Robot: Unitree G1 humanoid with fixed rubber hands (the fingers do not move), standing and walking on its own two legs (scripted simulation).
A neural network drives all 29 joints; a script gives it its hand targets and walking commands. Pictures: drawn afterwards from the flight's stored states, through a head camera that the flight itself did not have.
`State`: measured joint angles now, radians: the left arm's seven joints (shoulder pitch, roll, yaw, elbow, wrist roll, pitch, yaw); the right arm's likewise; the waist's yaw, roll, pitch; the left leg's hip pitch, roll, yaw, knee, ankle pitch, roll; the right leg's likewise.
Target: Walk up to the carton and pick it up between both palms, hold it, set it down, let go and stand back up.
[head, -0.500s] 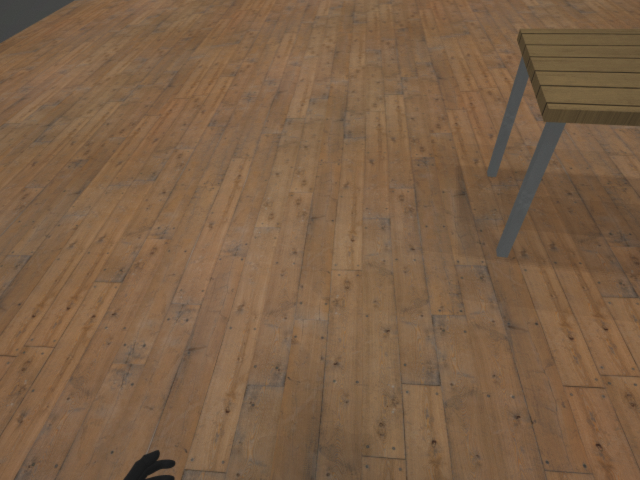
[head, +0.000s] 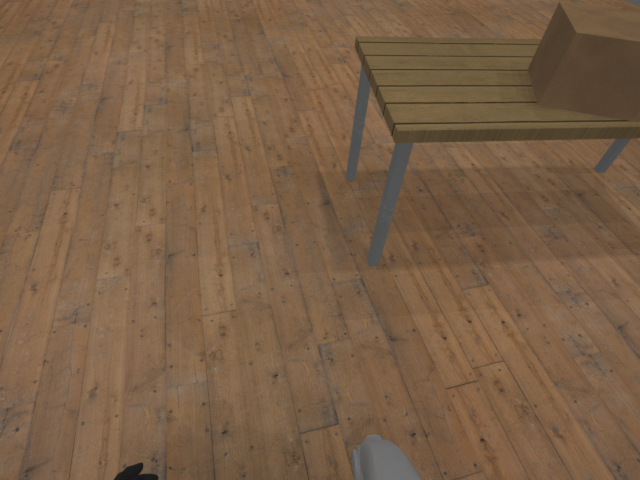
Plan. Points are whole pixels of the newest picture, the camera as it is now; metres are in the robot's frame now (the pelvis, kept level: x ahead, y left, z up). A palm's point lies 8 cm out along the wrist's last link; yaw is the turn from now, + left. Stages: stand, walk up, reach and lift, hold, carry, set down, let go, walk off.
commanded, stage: walk up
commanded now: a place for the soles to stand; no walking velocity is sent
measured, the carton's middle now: (598, 61) +1.24 -0.90 -0.01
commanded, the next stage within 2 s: none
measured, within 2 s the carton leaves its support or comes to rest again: neither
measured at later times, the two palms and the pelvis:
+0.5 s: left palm (244, 370) +0.31 +0.11 -0.12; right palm (570, 365) +0.31 -0.41 -0.09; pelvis +0.24 -0.14 +0.00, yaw -6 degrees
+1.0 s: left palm (348, 216) +0.65 -0.08 -0.11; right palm (626, 329) +0.38 -0.56 -0.12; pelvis +0.45 -0.29 -0.02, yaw -7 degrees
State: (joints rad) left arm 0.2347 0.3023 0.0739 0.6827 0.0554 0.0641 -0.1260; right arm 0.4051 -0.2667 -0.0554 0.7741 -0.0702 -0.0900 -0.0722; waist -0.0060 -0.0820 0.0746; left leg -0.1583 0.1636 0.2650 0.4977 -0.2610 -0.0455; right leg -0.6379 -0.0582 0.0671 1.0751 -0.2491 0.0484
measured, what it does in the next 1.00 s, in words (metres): walks ahead: right foot, then left foot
